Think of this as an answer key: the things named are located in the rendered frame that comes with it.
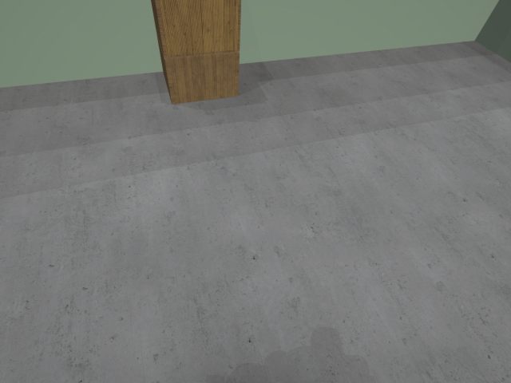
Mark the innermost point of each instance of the cupboard door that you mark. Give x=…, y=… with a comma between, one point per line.
x=199, y=26

